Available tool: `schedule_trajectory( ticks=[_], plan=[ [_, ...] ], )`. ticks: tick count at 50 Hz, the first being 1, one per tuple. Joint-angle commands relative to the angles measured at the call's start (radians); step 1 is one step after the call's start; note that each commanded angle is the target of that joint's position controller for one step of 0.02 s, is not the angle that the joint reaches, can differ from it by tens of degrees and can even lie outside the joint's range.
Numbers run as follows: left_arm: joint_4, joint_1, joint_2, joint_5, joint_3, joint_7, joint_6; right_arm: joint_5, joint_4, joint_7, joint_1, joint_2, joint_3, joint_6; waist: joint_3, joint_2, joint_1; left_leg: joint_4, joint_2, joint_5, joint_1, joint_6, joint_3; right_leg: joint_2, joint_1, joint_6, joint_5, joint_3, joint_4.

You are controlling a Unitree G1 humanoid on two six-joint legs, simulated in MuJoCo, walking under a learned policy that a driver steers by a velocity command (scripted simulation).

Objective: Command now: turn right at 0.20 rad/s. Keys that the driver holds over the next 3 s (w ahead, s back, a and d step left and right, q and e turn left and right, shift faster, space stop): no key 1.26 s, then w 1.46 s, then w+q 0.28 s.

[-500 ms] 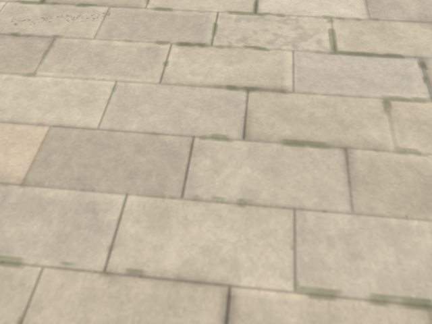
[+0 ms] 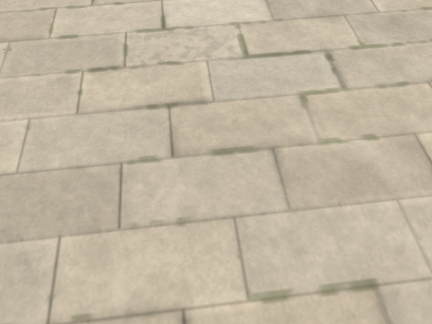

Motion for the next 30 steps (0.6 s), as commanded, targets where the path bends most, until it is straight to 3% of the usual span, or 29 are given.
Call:
schedule_trajectory(
  ticks=[1, 2, 3, 4, 5, 6, 8, 10, 17, 30],
  plan=[
    [-0.033, 0.019, 0.116, -0.006, 0.024, 0.0, -0.01, -0.016, -0.047, 0.011, 0.028, -0.085, -0.013, -0.026, -0.102, -0.103, -0.017, -0.26, 0.025, 0.226, 0.168, 0.044, -0.008, -0.201, 0.055, -0.105, 0.176, 0.219, -0.079],
    [-0.031, 0.044, 0.085, 0.012, 0.014, -0.001, -0.017, -0.035, -0.052, 0.008, 0.051, -0.146, -0.022, -0.028, -0.122, 0.014, 0.005, -0.28, 0.159, 0.379, 0.241, 0.09, -0.138, -0.128, -0.001, -0.044, 0.044, 0.153, 0.021],
    [-0.034, 0.093, 0.062, 0.016, 0.012, -0.007, -0.026, -0.036, -0.048, 0.005, -0.001, -0.178, -0.024, -0.026, -0.101, 0.181, 0.079, -0.268, 0.251, 0.454, 0.2, 0.19, -0.223, -0.021, -0.041, 0.009, -0.143, 0.035, 0.056],
    [-0.032, 0.055, 0.089, 0.026, 0.014, -0.004, -0.028, -0.034, -0.059, 0.006, -0.046, -0.114, -0.008, -0.029, -0.095, 0.201, 0.054, -0.303, 0.272, 0.318, 0.109, 0.239, -0.258, -0.052, 0.024, 0.041, -0.158, 0.011, 0.043],
    [-0.028, 0.019, 0.112, 0.022, 0.023, -0.001, -0.026, -0.033, -0.063, 0.008, -0.069, -0.089, 0.001, -0.034, -0.073, 0.173, 0.043, -0.305, 0.218, 0.226, 0.095, 0.207, -0.22, -0.06, 0.058, 0.043, -0.088, 0.012, 0.02],
    [-0.025, -0.01, 0.102, 0.022, 0.023, 0.002, -0.02, -0.03, -0.056, 0.008, -0.057, -0.1, 0.0, -0.039, -0.072, 0.159, 0.027, -0.297, 0.175, 0.169, 0.092, 0.166, -0.182, -0.059, 0.081, 0.042, -0.02, 0.01, 0.0],
    [-0.025, -0.01, 0.089, 0.024, 0.02, 0.001, -0.005, -0.026, -0.042, 0.007, -0.035, -0.101, 0.006, -0.05, -0.055, 0.152, 0.02, -0.297, 0.143, 0.086, 0.059, 0.126, -0.146, -0.077, 0.127, 0.034, 0.054, 0.03, -0.031],
    [-0.008, 0.006, 0.089, 0.015, 0.021, -0.004, -0.008, -0.023, -0.033, 0.005, -0.013, -0.098, 0.01, -0.05, -0.033, 0.09, 0.01, -0.276, 0.1, 0.047, 0.064, 0.097, -0.096, -0.074, 0.117, 0.017, 0.07, 0.034, -0.037],
    [0.037, 0.028, 0.074, 0.013, 0.023, 0.0, -0.028, -0.017, -0.008, -0.003, 0.012, -0.08, 0.022, -0.04, -0.042, -0.012, -0.013, -0.22, 0.063, 0.102, 0.111, 0.095, -0.05, -0.086, 0.108, 0.022, 0.143, 0.053, -0.058],
    [0.119, 0.058, 0.072, 0.008, 0.022, 0.016, -0.031, -0.014, 0.083, 0.001, 0.017, -0.072, 0.034, -0.037, -0.029, -0.001, -0.01, -0.23, 0.04, 0.125, 0.111, 0.084, -0.03, -0.089, 0.149, 0.024, 0.181, 0.049, -0.064]
  ],
)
